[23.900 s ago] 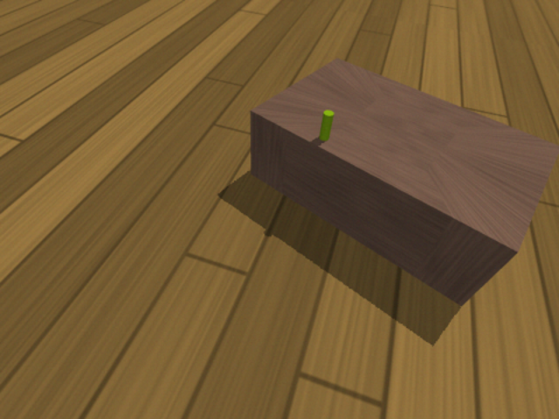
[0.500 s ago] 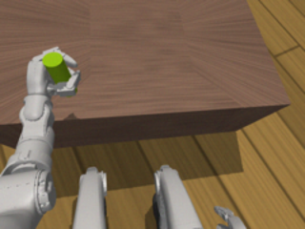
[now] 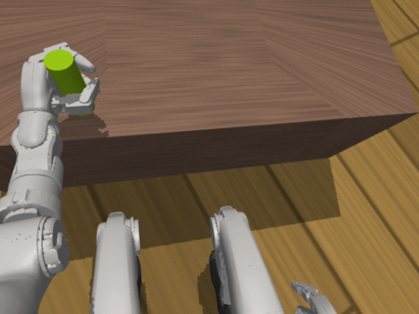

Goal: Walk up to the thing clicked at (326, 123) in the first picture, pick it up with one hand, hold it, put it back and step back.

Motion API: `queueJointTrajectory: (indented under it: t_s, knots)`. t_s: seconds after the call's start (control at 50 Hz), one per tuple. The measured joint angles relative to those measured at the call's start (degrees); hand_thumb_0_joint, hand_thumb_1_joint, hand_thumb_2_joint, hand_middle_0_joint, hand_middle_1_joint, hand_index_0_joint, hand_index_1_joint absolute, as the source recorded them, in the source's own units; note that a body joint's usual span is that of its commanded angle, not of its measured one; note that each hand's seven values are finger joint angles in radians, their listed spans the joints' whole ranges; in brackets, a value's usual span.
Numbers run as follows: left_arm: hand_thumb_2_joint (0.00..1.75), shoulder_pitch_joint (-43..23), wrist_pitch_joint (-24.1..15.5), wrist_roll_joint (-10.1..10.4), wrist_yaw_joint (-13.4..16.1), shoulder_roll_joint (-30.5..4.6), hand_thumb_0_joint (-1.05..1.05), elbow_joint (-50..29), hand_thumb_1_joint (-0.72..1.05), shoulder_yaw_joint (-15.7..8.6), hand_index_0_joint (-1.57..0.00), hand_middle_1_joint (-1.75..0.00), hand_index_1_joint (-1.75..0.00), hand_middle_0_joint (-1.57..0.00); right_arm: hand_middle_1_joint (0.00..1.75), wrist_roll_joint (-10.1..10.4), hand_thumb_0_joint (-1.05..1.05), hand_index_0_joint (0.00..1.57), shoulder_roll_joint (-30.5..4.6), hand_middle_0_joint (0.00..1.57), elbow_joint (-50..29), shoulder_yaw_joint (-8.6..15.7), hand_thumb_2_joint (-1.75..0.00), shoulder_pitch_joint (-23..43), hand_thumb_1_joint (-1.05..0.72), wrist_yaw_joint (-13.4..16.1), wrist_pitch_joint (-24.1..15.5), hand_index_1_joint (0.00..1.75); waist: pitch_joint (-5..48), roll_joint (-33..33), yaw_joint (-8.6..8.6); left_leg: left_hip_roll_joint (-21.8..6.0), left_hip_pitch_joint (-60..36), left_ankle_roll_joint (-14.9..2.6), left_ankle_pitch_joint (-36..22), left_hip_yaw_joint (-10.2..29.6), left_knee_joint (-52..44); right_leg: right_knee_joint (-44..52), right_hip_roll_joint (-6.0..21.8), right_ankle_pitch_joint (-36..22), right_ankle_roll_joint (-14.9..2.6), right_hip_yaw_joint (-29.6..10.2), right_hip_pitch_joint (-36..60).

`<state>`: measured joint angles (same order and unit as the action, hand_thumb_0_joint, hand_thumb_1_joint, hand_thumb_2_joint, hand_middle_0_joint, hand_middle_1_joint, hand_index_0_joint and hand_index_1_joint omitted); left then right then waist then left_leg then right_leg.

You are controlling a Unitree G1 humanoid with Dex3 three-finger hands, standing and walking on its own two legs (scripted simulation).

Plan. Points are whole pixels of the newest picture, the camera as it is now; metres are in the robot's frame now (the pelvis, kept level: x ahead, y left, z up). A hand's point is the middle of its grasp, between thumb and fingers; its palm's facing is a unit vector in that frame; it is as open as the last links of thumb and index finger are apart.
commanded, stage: lower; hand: left
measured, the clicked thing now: (72, 86) +0.51 +0.19 +0.00
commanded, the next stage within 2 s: loosen in 0.38 s
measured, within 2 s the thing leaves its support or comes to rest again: rests again in 0.64 s
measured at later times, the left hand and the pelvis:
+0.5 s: hand (89, 93) +0.51 +0.17 -0.02, palm faces +0.01 -1.00 -0.07, open 5.4 cm; pelvis -0.01 +0.00 -0.03, yaw +0 degrees
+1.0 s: hand (87, 90) +0.52 +0.17 -0.02, palm faces +0.03 -1.00 -0.05, open 6.2 cm; pelvis +0.00 +0.00 -0.04, yaw +0 degrees
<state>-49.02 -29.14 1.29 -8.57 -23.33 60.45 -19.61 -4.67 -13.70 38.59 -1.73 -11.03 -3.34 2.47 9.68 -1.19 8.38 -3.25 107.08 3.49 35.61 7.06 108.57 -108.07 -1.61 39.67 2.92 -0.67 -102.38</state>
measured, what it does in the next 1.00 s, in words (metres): stands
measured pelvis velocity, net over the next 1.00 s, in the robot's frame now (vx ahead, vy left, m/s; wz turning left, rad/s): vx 0.00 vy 0.00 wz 0.00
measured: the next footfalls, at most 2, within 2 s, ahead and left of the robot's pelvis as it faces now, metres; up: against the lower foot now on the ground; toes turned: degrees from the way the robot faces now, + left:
none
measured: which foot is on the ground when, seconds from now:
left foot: down 0.00-1.00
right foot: down 0.00-1.00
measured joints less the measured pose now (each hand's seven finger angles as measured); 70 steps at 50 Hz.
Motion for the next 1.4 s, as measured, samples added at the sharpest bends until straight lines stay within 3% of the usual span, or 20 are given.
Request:
queueJointTrajectory:
  t_s: [0.24,0.58,0.66,0.92,1.4]
  knots:
    - [1.16,-1.3,0.6,-1.3,0.3,-1.2,0.01,-0.1,0.12,-0.4,-1.03,-1.19,-1.14,-1.01,0.3,-0.3,0.01,0.2,-0.6,0.2,-0.4,0.1,-0.9,-0.1,-0.9,-0.1,0.5,0.3,-0.4,0.5,0.49,0.3,4.0,0.44,0.4,0.6,4.2,-4.3,-0.2,0.7,-0.13,0.1,-3.9]
    - [1.15,-2.2,2.3,-0.7,0.0,-1.2,0.01,-0.9,0.12,0.0,-1.04,-1.19,-1.14,-1.02,0.3,0.1,0.01,0.2,-0.9,0.2,-0.4,0.0,-0.9,-0.1,-0.9,0.4,0.9,0.3,-0.7,0.2,0.68,0.5,6.3,0.48,0.7,0.8,6.9,-7.1,-0.3,1.1,-0.01,-0.1,-6.1]
    - [1.08,-2.2,2.6,0.6,0.0,-0.4,0.02,-1.6,0.12,-0.9,-1.04,-1.16,-1.13,-1.03,0.3,0.3,0.01,0.2,-1.1,0.2,-0.4,-0.2,-0.89,-0.3,-0.9,0.3,0.9,0.29,-0.9,0.1,0.42,0.6,6.6,0.49,0.7,0.8,7.4,-7.7,-0.2,1.1,0.08,-0.1,-6.5]
    - [0.77,-1.9,3.0,0.8,0.2,-0.7,0.02,-2.5,0.14,-1.0,-1.08,-1.01,-1.0,-1.09,0.3,0.5,0.01,0.2,-0.9,0.21,-0.1,-0.1,-0.89,0.1,-0.91,0.6,1.1,0.3,-0.9,0.3,0.04,0.4,6.4,0.51,0.9,0.9,7.2,-7.7,-0.4,1.3,-0.11,-0.1,-6.6]
    - [0.38,-2.4,3.3,0.9,-0.1,-0.8,0.0,-2.2,0.02,-0.3,-0.65,-0.49,-0.48,-0.65,0.3,0.5,0.01,0.2,-1.1,0.21,-0.5,0.2,-0.89,0.1,-0.9,0.7,1.1,0.3,-0.8,0.6,-0.1,0.6,6.6,0.6,0.8,1.0,7.5,-8.0,-0.3,1.2,-0.09,0.0,-6.6]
